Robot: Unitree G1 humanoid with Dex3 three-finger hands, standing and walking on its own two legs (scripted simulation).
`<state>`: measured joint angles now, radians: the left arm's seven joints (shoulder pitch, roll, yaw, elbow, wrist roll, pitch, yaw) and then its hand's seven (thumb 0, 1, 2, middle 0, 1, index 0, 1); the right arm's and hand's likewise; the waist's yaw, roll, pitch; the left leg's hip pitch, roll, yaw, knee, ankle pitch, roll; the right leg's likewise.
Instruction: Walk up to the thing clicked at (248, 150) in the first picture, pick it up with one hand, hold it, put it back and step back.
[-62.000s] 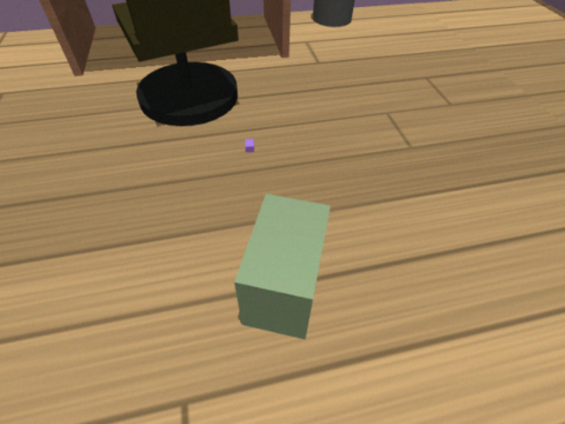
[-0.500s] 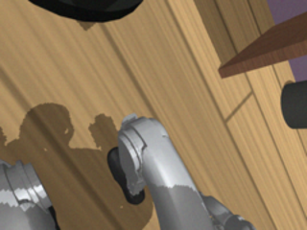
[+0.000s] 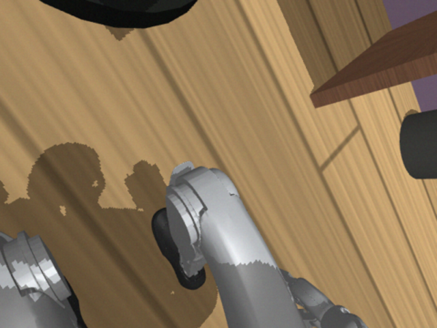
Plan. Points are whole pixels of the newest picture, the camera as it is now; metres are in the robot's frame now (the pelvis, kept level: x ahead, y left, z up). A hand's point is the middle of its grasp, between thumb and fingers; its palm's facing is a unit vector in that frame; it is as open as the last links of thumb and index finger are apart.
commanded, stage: close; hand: left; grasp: from above
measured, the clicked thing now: out of the picture +0.46 +0.34 -0.30
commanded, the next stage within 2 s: settle in 0.76 s
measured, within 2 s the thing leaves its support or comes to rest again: leaves its support in 1.14 s
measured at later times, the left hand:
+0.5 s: hand out of the picture +0.45 +0.33 -0.26, palm faces -0.44 -0.15 -0.88, open 7.5 cm
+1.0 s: hand out of the picture +0.45 +0.33 -0.26, palm faces -0.44 -0.15 -0.88, open 7.3 cm
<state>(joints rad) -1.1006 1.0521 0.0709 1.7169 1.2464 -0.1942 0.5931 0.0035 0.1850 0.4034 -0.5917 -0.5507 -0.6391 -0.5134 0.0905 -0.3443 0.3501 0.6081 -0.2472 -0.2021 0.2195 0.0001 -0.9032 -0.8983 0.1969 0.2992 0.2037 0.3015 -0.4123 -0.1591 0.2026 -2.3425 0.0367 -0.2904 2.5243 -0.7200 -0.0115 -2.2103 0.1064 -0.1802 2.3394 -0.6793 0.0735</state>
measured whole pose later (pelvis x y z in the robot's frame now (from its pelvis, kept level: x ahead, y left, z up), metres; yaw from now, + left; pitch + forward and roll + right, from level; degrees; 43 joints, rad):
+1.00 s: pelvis +0.00 +0.00 +0.00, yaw +0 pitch +28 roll -16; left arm -1.10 1.06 0.07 1.70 1.25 -0.19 0.57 0.02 0.45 0.04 -0.97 -0.15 -0.98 -0.12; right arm 0.09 -0.34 0.37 0.60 -0.26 -0.17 0.20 0.00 -0.91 -0.90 0.20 0.30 0.20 0.30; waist -0.41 -0.16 0.20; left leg -2.34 0.04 -0.29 2.52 -0.72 -0.01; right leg -2.21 0.10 -0.18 2.34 -0.68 0.07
